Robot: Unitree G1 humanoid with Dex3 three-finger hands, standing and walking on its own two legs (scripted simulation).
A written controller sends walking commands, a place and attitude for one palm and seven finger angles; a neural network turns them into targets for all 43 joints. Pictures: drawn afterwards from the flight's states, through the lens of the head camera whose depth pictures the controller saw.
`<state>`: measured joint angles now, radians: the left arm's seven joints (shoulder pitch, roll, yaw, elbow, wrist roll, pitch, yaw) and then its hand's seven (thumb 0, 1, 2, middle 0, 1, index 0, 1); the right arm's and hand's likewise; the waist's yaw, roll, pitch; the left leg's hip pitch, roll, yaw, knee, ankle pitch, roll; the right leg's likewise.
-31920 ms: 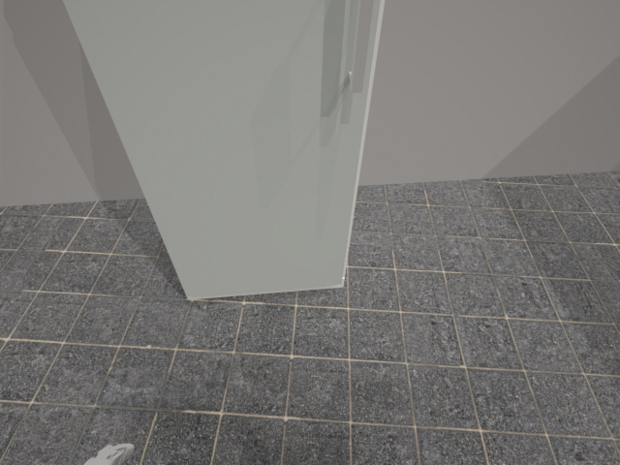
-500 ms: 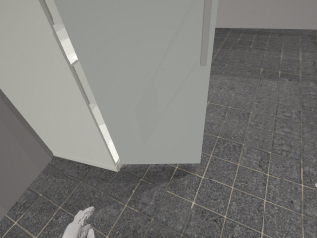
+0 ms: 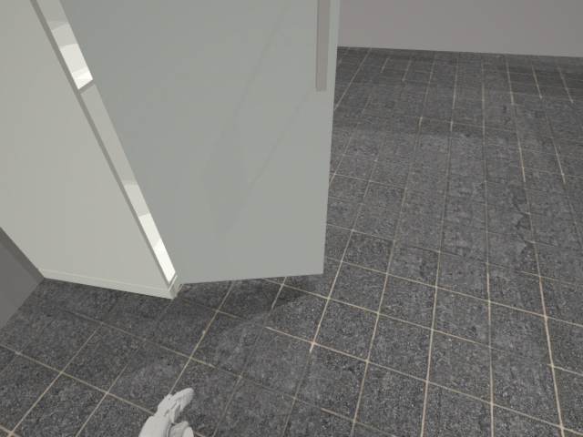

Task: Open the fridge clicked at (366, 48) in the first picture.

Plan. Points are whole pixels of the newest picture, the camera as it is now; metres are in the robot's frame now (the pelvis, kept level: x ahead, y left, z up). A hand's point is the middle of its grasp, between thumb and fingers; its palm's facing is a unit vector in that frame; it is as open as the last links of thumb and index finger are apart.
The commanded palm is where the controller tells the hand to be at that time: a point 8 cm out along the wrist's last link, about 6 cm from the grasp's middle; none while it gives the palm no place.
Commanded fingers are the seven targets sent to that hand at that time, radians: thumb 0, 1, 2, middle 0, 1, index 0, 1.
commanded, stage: stop stepping back and stand still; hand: right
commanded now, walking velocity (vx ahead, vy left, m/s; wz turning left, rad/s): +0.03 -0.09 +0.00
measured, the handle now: (321, 17) +0.83 -0.02 +0.27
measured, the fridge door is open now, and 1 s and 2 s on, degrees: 75 75 75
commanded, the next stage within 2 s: let the arm hang, fingers relaxed in 0.82 s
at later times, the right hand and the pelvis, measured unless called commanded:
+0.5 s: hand (578, 273) +0.24 -0.26 +0.20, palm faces +0.40 +0.74 -0.55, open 7.4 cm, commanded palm +0.18 -0.30 +0.20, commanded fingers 0.00 -0.90 -0.90 0.20 0.30 0.20 0.30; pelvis +0.04 +0.00 +0.01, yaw +0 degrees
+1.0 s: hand (539, 296) +0.28 -0.28 +0.11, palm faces +0.25 +0.81 -0.54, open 7.4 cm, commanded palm none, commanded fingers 0.00 -0.90 -0.90 0.20 0.30 0.20 0.30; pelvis +0.05 -0.02 +0.01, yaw +0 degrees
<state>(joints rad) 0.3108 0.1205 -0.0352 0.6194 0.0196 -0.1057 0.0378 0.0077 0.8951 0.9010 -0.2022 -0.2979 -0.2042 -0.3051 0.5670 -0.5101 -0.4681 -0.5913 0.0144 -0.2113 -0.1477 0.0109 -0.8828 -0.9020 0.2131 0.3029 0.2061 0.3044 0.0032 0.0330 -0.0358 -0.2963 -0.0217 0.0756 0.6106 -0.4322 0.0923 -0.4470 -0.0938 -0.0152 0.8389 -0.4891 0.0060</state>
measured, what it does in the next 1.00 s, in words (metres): steps on the spot: right foot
